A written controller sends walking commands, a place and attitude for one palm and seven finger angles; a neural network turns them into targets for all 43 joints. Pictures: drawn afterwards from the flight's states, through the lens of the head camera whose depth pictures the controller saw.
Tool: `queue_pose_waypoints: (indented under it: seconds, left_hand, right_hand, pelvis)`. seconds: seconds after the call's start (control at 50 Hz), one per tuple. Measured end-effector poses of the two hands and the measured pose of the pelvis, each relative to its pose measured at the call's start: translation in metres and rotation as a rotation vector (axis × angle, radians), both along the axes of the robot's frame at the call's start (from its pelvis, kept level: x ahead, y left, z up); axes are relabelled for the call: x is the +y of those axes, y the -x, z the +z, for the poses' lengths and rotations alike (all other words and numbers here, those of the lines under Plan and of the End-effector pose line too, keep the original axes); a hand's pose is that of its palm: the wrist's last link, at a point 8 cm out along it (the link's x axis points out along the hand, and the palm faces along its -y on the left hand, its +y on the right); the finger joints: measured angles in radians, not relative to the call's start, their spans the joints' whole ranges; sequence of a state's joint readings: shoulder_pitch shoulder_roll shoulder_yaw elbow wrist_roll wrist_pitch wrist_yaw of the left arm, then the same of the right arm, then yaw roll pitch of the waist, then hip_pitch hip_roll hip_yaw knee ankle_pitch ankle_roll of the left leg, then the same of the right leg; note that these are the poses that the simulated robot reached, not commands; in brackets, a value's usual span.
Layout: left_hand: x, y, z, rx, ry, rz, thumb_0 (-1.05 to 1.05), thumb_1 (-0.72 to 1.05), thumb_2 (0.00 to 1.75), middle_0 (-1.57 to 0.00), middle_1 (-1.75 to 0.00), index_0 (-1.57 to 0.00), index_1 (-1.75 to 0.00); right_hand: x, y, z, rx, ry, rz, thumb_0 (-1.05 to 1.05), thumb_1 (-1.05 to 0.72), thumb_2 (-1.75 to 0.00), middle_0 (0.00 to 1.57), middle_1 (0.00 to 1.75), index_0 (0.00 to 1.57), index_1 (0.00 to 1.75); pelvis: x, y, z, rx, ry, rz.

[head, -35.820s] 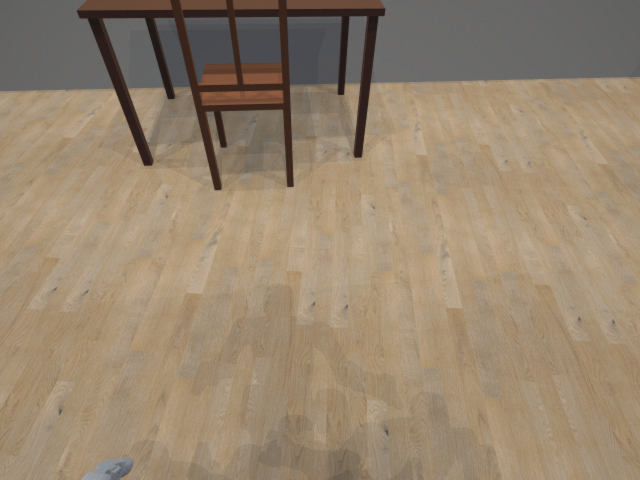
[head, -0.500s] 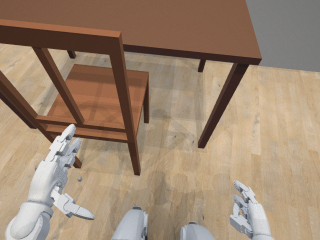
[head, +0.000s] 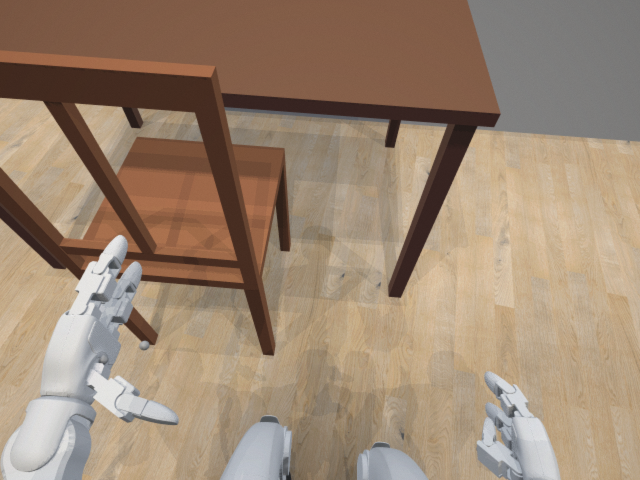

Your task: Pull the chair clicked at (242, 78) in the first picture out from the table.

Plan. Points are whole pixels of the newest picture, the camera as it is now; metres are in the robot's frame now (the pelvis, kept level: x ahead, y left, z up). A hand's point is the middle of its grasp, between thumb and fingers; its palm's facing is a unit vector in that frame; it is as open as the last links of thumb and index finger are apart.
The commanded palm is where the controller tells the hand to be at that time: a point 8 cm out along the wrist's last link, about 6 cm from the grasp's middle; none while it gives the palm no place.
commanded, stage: raise the hand toward the chair's back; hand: left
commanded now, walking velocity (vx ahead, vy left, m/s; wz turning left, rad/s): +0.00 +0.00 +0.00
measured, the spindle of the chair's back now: (113, 190) +0.49 +0.35 +0.02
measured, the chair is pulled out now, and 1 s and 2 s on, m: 0.00 0.00 0.00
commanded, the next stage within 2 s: aim the fingers beside a spindle in 0.08 s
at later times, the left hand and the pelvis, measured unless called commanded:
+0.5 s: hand (169, 343) +0.26 +0.19 +0.04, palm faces -0.04 -1.00 -0.02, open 16.9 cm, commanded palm +0.24 +0.24 +0.05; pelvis -0.01 +0.01 -0.01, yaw +0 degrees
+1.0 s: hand (191, 320) +0.29 +0.18 +0.02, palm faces -0.03 -1.00 -0.04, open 16.9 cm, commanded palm +0.28 +0.23 +0.03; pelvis +0.00 +0.01 -0.02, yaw +0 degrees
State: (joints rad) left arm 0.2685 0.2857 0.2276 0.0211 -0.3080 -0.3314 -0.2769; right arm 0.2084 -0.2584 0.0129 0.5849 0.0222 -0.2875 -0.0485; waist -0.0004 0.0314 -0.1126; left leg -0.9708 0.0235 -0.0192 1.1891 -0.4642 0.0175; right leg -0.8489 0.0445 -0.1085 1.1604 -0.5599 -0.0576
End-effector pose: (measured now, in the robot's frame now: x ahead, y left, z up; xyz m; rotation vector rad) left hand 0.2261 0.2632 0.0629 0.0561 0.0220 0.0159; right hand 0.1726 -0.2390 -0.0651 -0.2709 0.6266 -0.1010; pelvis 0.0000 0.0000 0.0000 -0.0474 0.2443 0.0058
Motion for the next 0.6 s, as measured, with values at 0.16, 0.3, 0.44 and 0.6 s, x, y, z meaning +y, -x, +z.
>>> queue_pose_waypoints:
  seconds: [0.16,0.3,0.44,0.6]
  left_hand:
    - [-0.007,0.010,-0.005,0.049,0.019,-0.023,-0.01,-0.50,0.30,-0.06,-0.08,-0.06,-0.08]
    - [-0.002,0.004,-0.002,-0.019,0.010,0.000,-0.01,-0.50,0.30,-0.06,-0.08,-0.06,-0.08]
    - [-0.017,-0.006,-0.018,0.046,0.038,-0.069,-0.01,-0.50,0.30,-0.06,-0.08,-0.06,-0.08]
    - [-0.017,-0.019,-0.013,-0.027,0.022,-0.029,-0.01,-0.50,0.30,-0.06,-0.08,-0.06,-0.08]
  right_hand:
    - [0.006,0.002,0.001,-0.022,-0.017,-0.003,0.01,-0.90,-0.90,0.21,0.30,0.20,0.30]
    - [0.008,0.004,-0.004,-0.018,-0.013,0.018,0.01,-0.90,-0.90,0.21,0.30,0.20,0.30]
    - [0.008,0.009,-0.005,-0.013,0.000,0.005,0.01,-0.90,-0.90,0.21,0.30,0.20,0.30]
    - [0.011,0.010,-0.009,0.009,0.003,0.012,0.01,-0.90,-0.90,0.21,0.30,0.20,0.30]
  pelvis:
    - [-0.001,0.004,0.001,-0.012,-0.002,-0.004]
    - [0.000,0.008,-0.004,-0.005,0.004,0.002]
    - [0.004,0.008,-0.005,0.005,0.005,-0.002]
    - [0.008,0.006,-0.009,0.023,0.006,-0.006]
